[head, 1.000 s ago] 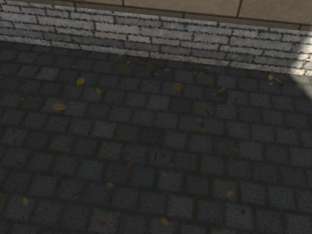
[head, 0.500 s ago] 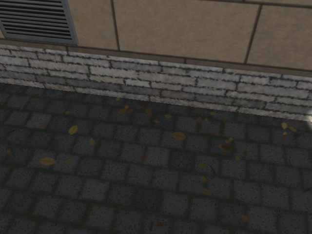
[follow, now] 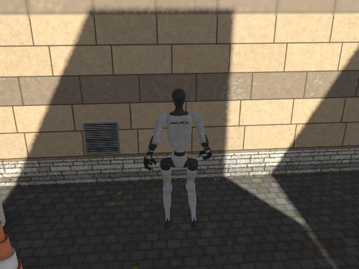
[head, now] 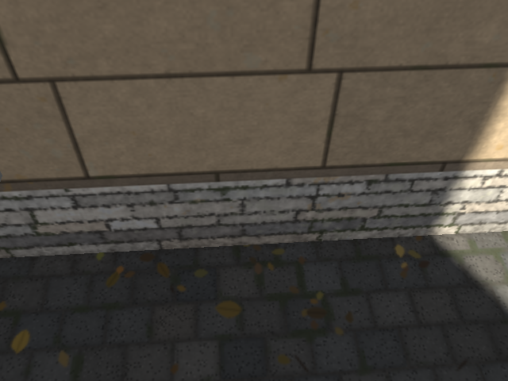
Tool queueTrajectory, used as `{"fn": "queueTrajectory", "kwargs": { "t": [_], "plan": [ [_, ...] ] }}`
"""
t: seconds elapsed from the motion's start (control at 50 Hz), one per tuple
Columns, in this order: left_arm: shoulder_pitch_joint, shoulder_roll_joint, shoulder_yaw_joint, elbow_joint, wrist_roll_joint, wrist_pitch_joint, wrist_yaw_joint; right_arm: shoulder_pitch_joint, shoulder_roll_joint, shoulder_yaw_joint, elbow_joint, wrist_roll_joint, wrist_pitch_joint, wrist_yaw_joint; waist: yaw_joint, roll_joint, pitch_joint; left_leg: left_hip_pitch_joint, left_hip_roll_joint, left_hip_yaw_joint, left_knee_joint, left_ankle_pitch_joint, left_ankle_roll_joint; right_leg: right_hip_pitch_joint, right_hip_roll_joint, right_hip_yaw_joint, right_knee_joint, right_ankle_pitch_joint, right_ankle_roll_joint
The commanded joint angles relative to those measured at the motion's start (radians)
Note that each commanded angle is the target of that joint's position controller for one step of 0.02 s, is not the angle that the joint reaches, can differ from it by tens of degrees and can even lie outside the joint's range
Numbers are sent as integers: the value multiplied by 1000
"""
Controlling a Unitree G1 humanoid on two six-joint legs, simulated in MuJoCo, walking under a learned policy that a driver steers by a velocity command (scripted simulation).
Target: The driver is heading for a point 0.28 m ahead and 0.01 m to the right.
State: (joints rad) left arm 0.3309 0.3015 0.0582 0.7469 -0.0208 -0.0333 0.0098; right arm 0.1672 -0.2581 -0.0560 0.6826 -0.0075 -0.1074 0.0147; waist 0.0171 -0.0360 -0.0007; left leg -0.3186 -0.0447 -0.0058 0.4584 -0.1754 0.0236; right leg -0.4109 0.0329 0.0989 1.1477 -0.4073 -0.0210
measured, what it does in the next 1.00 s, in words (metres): walks ahead: right foot, then left foot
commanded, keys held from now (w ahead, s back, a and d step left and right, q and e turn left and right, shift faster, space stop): w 0.08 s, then no key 0.92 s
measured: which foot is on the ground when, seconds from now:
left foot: down 0.00-0.32, up 0.34-0.60, down 0.62-1.00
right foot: up 0.00-0.28, down 0.30-1.00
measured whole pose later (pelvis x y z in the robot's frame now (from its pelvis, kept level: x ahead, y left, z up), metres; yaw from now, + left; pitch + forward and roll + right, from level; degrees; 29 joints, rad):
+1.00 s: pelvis +0.25 -0.03 +0.00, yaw -3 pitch -1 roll +0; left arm 0.12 0.28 0.01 0.93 0.01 -0.05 -0.01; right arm 0.16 -0.27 0.03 0.91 -0.02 -0.02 -0.03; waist -0.01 0.00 0.03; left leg -0.18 0.03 -0.04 0.47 -0.27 -0.04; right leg -0.22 0.02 0.02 0.45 -0.21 -0.01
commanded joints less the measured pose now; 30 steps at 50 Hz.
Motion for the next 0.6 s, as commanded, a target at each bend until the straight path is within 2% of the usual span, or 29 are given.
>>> {"fn": "queueTrajectory", "kwargs": {
  "t": [0.02, 0.06, 0.1, 0.14, 0.16, 0.18, 0.22, 0.24, 0.26, 0.28, 0.3, 0.32, 0.34, 0.36, 0.38, 0.4, 0.42, 0.44, 0.46, 0.48, 0.52, 0.56, 0.6],
  "plan": [
    [-45, 69, 20, -97, 1, -21, -10, 75, -95, -25, -11, -5, -5, 2, -29, 139, 3, 221, 273, -317, -243, 60, 183, -273, -108, 23, -21, 68, 12],
    [-72, 42, 9, -106, 8, -20, -15, 80, -118, -31, 10, 8, -9, 2, -22, 140, 7, 193, 272, -259, -274, 139, 203, -268, -120, -8, -113, 90, 23],
    [-131, 22, -4, -123, 19, -25, -19, 74, -151, -38, 24, 12, -5, -1, -26, 120, 19, 168, 266, -193, -284, 274, 208, -246, -130, -36, -244, 172, 33],
    [-175, 5, -15, -126, 23, -33, -26, 69, -172, -41, 38, 12, 6, -6, -36, 114, 10, 131, 232, -97, -258, 471, 181, -151, -108, -73, -391, 283, 36],
    [-196, 10, -16, -133, 23, -35, -27, 91, -192, -44, 53, 19, 12, -13, -48, 117, -2, 138, 230, -82, -242, 503, 166, -120, -91, -84, -446, 330, 41],
    [-236, 10, -20, -143, 27, -35, -31, 114, -206, -45, 63, 19, 17, -18, -61, 112, -16, 154, 244, -85, -225, 523, 158, -88, -72, -90, -492, 365, 39],
    [-264, 36, -15, -157, 21, -35, -34, 143, -213, -44, 90, 27, 24, -20, -60, 140, -33, 195, 254, -79, -183, 502, 135, -47, -56, -72, -564, 398, 20],
    [-277, 45, -14, -167, 26, -35, -38, 141, -222, -47, 93, 36, 26, -23, -53, 136, -32, 214, 260, -88, -160, 482, 115, -32, -47, -73, -602, 388, 5],
    [-268, 56, -10, -167, 29, -45, -38, 138, -236, -52, 98, 35, 35, -28, -30, 139, -31, 227, 254, -90, -127, 462, 89, 15, -43, -66, -646, 410, -9],
    [-219, 76, -1, -148, 33, -52, -36, 136, -227, -50, 101, 32, 40, -31, 0, 123, -56, 225, 230, -74, -59, 476, 65, 101, -28, -75, -696, 455, -28],
    [-159, 105, 9, -132, 38, -53, -27, 149, -194, -37, 104, 20, 39, -30, 38, 105, -105, 200, 194, -46, 49, 503, 34, 236, -47, -66, -725, 540, -60],
    [-60, 177, 25, -120, 59, -47, -12, 142, -141, -16, 70, -10, 28, -31, 63, -10, -218, 65, 134, -1, 241, 253, -11, 469, -199, 82, -660, 945, -107],
    [-80, 175, 13, -126, 79, -27, 4, 279, -33, 27, 74, -23, 25, -19, -8, -215, -338, -178, 54, -6, 487, -408, -75, 727, -434, 354, -636, 1201, -274],
    [-38, 111, 10, -112, 63, -11, 0, 283, -121, 13, 107, -13, 41, -11, 37, -151, -412, -165, 79, -104, 573, -486, -86, 685, -418, 410, -690, 972, -295],
    [-98, 98, 4, -116, 48, -5, -7, 212, -174, 0, 93, 6, 59, -9, 31, -111, -286, -217, 103, -99, 614, -455, -95, 596, -366, 342, -731, 810, -252],
    [-170, 87, 0, -112, 46, -4, -14, 151, -173, -2, 86, 6, 79, -23, 12, -75, -198, -230, 124, -86, 588, -407, -104, 487, -324, 293, -771, 694, -215],
    [-232, 76, -6, -119, 50, -13, -25, 123, -162, 1, 83, -10, 107, -43, -12, -62, -133, -193, 142, -86, 538, -358, -116, 362, -298, 243, -809, 619, -192],
    [-285, 77, -6, -117, 55, -17, -33, 136, -155, 4, 86, -15, 130, -58, -46, -75, -104, -108, 152, -86, 477, -315, -127, 245, -273, 199, -847, 559, -176],
    [-323, 85, -4, -123, 65, -18, -37, 126, -145, 11, 87, -22, 144, -70, -60, -71, -87, -39, 137, -67, 418, -296, -135, 169, -260, 171, -868, 524, -176],
    [-339, 83, -3, -116, 68, -19, -37, 137, -130, 16, 92, -23, 149, -80, -69, -78, -90, 15, 127, -57, 355, -280, -138, 130, -242, 137, -874, 501, -177],
    [-340, 75, -7, -93, 62, -16, -33, 121, -106, 31, 94, -25, 153, -85, -68, -94, -97, 84, 117, -49, 234, -195, -131, 106, -214, 107, -883, 346, -171],
    [-344, 78, -7, -76, 55, -12, -31, 100, -111, 33, 104, -27, 151, -82, -68, -88, -86, 155, 105, -37, 115, -45, -116, 67, -194, 95, -889, 117, -149],
    [-325, 69, -14, -51, 47, -10, -25, 52, -127, 32, 90, -43, 142, -88, -61, -56, -49, 196, 106, -45, 15, 2, -92, 26, -161, 91, -884, -95, -90]
  ]
}}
